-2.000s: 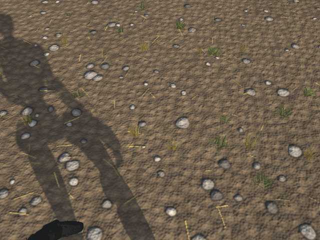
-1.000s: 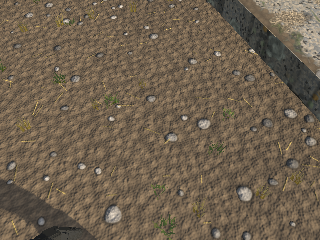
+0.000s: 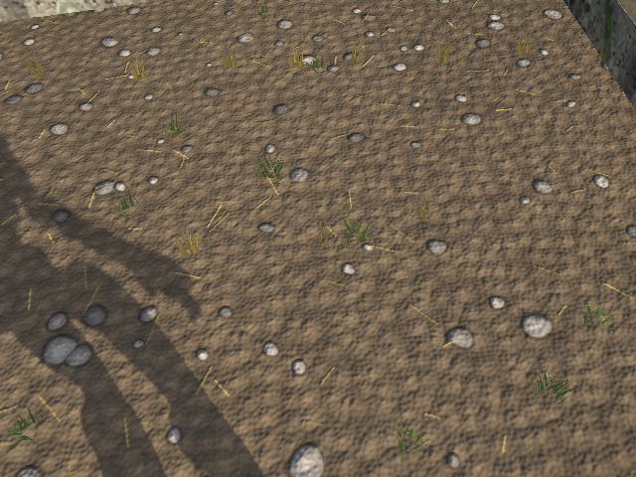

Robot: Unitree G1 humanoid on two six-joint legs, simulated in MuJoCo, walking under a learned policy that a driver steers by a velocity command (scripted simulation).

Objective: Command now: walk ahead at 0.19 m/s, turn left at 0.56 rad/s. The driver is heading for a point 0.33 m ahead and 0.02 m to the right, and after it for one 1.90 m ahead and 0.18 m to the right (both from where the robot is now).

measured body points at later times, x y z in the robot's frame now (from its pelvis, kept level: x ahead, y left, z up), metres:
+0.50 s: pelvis +0.14 +0.06 +0.00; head +0.18 +0.07 +0.45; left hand +0.05 +0.30 -0.15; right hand +0.37 -0.15 -0.10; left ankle +0.20 +0.15 -0.73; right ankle +0.01 -0.09 -0.70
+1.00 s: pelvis +0.21 +0.05 -0.01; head +0.24 +0.02 +0.44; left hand +0.40 +0.28 -0.11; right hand +0.24 -0.23 -0.15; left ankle +0.19 +0.15 -0.72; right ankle +0.23 -0.03 -0.74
